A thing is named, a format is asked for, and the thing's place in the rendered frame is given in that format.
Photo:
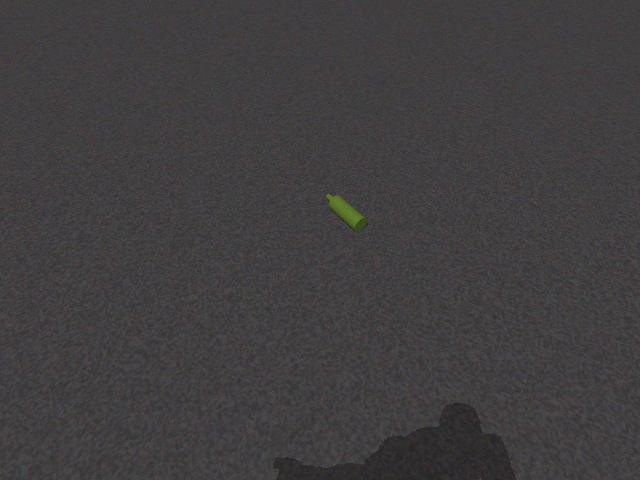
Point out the bottle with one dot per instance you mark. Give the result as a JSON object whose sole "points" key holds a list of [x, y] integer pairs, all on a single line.
{"points": [[346, 212]]}

